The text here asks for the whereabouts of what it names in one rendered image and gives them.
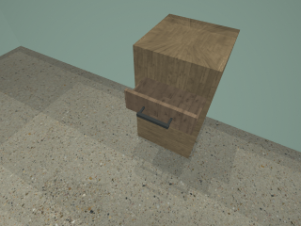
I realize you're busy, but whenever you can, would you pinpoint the cabinet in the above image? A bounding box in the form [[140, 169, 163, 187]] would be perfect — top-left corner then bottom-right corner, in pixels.
[[133, 13, 240, 159]]

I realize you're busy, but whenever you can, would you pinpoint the handle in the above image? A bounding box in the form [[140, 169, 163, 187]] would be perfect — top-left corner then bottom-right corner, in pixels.
[[136, 106, 173, 129]]

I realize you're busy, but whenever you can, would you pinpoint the drawer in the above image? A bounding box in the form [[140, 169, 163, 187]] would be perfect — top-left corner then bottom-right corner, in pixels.
[[124, 76, 207, 136]]

